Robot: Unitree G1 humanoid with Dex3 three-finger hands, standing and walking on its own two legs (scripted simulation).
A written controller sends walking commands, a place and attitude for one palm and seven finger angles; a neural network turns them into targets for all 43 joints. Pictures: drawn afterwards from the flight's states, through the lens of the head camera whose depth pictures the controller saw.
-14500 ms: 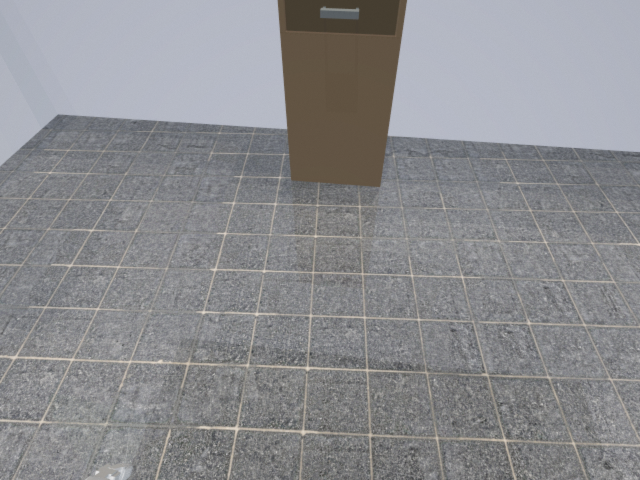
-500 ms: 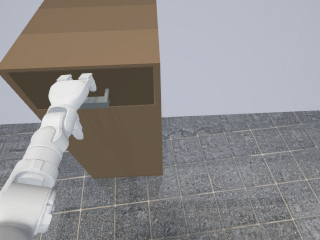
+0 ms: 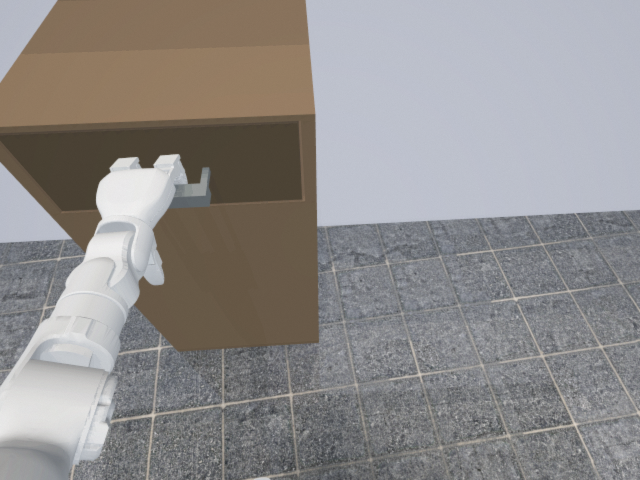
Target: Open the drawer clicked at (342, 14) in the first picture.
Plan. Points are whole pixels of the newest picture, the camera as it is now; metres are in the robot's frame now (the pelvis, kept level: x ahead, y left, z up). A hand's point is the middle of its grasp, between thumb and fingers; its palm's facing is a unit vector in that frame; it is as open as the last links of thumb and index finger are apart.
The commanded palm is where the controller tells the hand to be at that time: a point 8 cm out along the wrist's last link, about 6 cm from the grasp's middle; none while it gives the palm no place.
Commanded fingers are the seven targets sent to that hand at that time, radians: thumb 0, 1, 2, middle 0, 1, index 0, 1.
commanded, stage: lower the fingers behind the handle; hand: left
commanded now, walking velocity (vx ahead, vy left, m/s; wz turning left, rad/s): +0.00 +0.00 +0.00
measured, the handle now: (164, 186) +0.51 +0.22 +0.04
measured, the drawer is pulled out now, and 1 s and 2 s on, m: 0.00 0.00 0.02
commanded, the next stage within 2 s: close the thumb around the handle in 0.74 s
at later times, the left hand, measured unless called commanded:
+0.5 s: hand (156, 224) +0.46 +0.23 +0.02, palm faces -0.06 -0.03 -1.00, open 13.8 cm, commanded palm +0.43 +0.23 +0.08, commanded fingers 0.00 -0.50 0.30 -0.30 -1.20 -0.30 -1.20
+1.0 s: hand (157, 228) +0.45 +0.23 +0.02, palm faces -0.04 -0.03 -1.00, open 13.2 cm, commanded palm +0.42 +0.22 +0.08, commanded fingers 0.00 0.00 0.52 -0.34 -1.25 -0.34 -1.25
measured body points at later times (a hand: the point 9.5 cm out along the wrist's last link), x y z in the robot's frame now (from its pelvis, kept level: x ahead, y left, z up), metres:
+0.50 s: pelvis +0.00 +0.00 -0.01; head +0.08 +0.00 +0.44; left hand +0.45 +0.23 +0.08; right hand +0.02 -0.27 -0.14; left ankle +0.01 +0.10 -0.71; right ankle -0.04 -0.11 -0.71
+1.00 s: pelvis +0.00 +0.01 -0.01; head +0.07 +0.00 +0.44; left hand +0.45 +0.23 +0.08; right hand +0.04 -0.26 -0.14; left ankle +0.01 +0.10 -0.71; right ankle -0.04 -0.11 -0.71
